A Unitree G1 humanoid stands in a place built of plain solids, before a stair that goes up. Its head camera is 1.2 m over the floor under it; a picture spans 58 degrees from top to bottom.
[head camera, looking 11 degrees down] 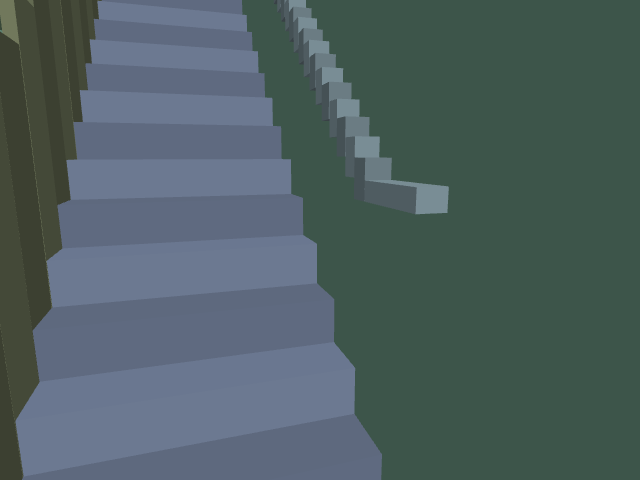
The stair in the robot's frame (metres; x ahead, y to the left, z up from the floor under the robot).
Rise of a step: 0.20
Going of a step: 0.25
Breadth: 1.14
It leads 18 degrees to the left of straight ahead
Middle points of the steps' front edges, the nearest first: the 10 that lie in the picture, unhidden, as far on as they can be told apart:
1.38 0.40 0.39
1.62 0.48 0.59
1.86 0.55 0.79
2.10 0.63 0.99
2.33 0.71 1.18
2.57 0.78 1.38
2.81 0.86 1.58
3.05 0.93 1.77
3.29 1.01 1.97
3.53 1.08 2.17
